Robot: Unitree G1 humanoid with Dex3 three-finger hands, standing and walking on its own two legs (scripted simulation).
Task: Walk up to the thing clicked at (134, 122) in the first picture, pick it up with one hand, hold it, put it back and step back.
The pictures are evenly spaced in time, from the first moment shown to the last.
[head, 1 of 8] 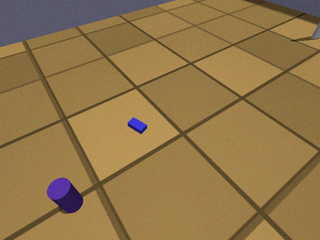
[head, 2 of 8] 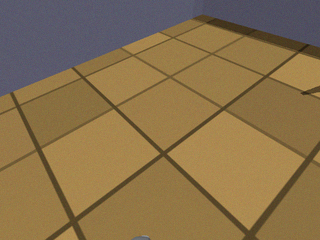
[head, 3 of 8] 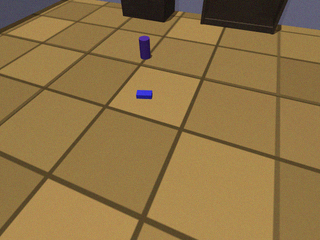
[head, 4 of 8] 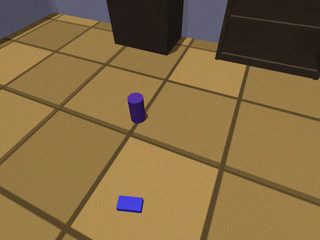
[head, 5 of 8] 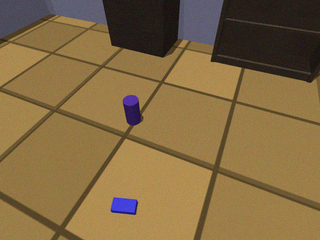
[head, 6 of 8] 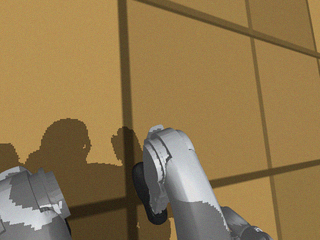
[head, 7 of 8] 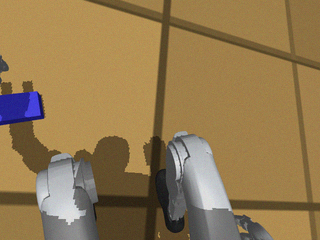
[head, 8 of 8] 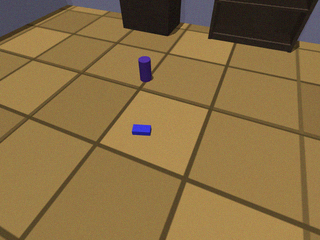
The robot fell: no
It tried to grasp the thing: yes
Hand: left
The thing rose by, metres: 0.69
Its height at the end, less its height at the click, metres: +0.00
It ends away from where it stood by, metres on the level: 0.01
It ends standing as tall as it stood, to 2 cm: yes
